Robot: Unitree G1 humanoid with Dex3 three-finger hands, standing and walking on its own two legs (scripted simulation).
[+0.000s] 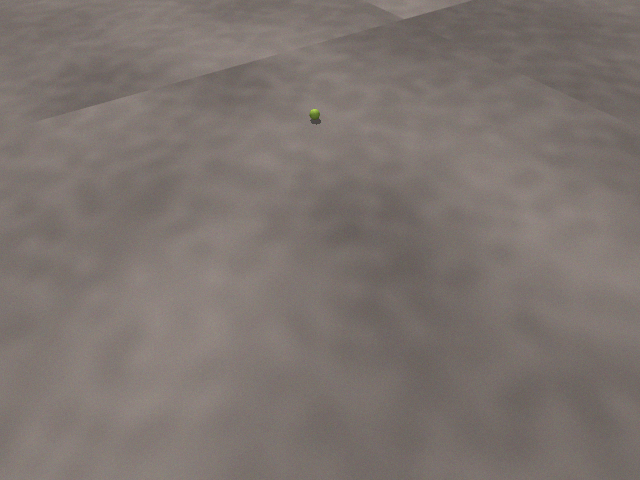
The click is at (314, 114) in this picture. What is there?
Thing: free ball
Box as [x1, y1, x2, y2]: [309, 109, 319, 119]
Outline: 312,109 309,114 310,117 316,119 319,116 319,112 316,109
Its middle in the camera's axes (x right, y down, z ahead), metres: -0.03 -0.80 +2.29
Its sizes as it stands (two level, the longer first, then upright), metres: 0.063 0.063 0.063
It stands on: the floor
